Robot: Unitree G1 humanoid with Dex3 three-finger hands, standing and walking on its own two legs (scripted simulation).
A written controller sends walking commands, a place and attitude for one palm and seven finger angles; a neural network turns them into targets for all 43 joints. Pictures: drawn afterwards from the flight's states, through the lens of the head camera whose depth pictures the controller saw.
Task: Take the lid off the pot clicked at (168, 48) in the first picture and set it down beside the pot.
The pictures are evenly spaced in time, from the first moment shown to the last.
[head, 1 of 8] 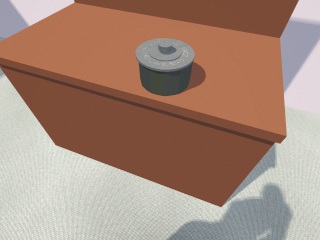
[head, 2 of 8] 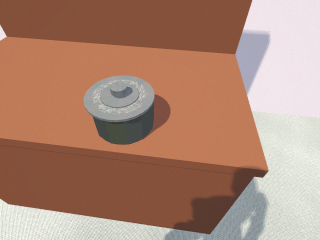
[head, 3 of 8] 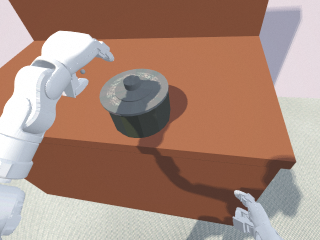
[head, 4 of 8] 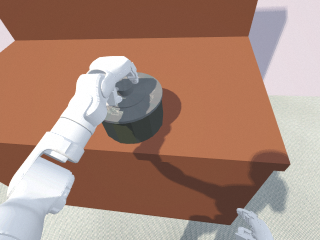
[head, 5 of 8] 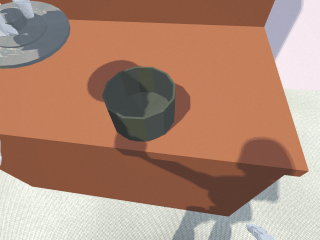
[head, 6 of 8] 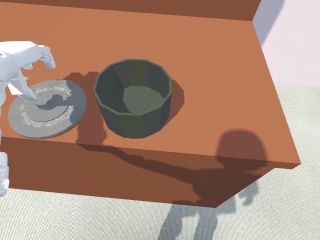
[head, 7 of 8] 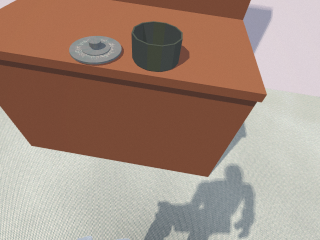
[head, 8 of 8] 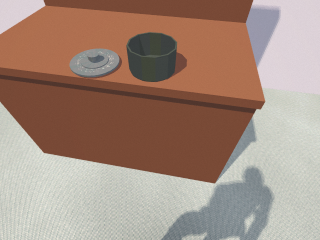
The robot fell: no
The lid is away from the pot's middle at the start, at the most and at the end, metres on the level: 0.00 0.25 0.24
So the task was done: yes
